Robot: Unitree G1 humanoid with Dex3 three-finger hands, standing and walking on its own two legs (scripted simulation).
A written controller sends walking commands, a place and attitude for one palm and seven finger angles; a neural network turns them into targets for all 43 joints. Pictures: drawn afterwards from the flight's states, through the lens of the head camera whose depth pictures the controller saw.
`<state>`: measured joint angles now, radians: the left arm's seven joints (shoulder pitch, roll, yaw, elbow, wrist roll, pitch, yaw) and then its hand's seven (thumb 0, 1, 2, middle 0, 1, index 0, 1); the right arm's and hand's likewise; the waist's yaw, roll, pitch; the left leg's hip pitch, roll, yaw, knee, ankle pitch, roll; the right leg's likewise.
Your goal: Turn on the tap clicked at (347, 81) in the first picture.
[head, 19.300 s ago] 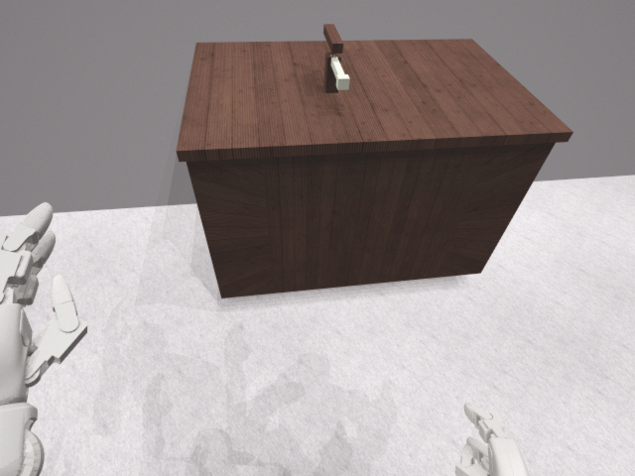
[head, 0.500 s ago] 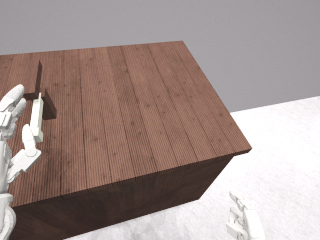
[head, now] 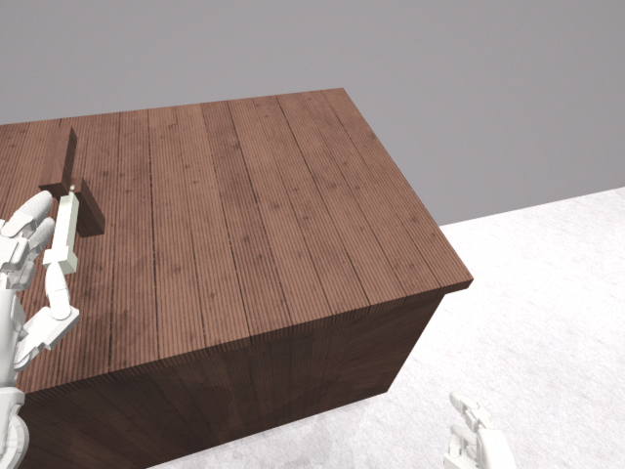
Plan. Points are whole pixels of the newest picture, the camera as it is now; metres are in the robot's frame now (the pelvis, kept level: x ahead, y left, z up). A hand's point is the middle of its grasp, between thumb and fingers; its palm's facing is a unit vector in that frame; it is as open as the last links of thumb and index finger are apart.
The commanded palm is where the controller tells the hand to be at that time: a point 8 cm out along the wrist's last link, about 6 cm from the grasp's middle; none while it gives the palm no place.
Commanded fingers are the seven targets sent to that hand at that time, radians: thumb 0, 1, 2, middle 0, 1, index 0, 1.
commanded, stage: come to a stop and stand still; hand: left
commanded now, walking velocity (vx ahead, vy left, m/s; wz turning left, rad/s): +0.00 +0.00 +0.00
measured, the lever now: (60, 261) +0.34 +0.37 +0.05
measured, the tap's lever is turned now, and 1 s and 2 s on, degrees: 0 0 0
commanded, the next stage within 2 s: look again from close up in 0.76 s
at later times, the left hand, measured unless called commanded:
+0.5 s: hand (72, 290) +0.23 +0.25 +0.17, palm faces +0.37 -0.86 -0.36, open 7.4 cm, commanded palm +0.17 +0.28 +0.18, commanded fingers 0.00 0.90 0.90 -0.20 -0.30 -0.20 -0.30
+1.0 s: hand (44, 283) +0.24 +0.28 +0.17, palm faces +0.39 -0.86 -0.34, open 7.4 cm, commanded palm +0.18 +0.31 +0.18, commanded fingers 0.00 0.90 0.90 -0.20 -0.30 -0.20 -0.30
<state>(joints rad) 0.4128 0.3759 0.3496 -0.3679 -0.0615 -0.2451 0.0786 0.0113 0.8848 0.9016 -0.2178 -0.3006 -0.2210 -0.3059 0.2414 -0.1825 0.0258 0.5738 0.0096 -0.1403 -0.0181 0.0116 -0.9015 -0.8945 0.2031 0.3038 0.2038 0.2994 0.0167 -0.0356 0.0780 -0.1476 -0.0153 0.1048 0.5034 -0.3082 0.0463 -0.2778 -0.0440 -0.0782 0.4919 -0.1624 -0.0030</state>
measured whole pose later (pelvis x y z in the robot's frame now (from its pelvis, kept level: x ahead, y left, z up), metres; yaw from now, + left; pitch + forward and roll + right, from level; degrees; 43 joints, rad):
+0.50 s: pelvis +0.01 +0.00 +0.01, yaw +0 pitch -2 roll -1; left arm 0.40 0.37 0.36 -0.46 -0.05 -0.25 0.10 0.01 0.89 0.90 -0.21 -0.30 -0.22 -0.31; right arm 0.24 -0.20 0.02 0.58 0.00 -0.18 -0.01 0.01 -0.90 -0.89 0.20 0.30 0.20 0.30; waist 0.02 -0.04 0.09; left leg -0.14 0.00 0.09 0.45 -0.29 0.04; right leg -0.24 -0.02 -0.08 0.39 -0.12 0.00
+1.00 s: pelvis +0.02 +0.03 +0.00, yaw +1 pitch -2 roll -1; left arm 0.40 0.37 0.36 -0.51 -0.05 -0.23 0.10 0.01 0.89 0.90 -0.21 -0.30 -0.21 -0.30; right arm 0.19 -0.18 0.02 0.56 0.00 -0.14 -0.01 0.01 -0.90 -0.89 0.20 0.30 0.20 0.30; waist 0.03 -0.05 0.10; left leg -0.12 -0.03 0.09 0.45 -0.31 0.07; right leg -0.22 -0.05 -0.08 0.40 -0.14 0.03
